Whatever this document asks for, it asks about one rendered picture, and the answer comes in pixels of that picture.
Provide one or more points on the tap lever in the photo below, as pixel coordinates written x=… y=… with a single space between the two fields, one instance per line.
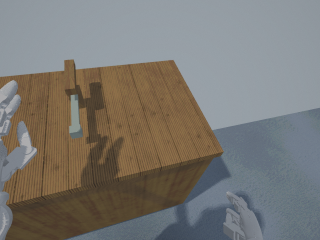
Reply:
x=75 y=130

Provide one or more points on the counter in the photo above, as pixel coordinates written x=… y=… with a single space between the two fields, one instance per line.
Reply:
x=145 y=145

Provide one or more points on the left robot hand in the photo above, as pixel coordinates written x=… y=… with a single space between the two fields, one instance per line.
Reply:
x=20 y=156

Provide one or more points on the robot left forearm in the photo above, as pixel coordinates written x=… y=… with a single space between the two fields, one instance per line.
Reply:
x=6 y=215

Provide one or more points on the right robot hand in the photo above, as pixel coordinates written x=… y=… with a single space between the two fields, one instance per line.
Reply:
x=245 y=224

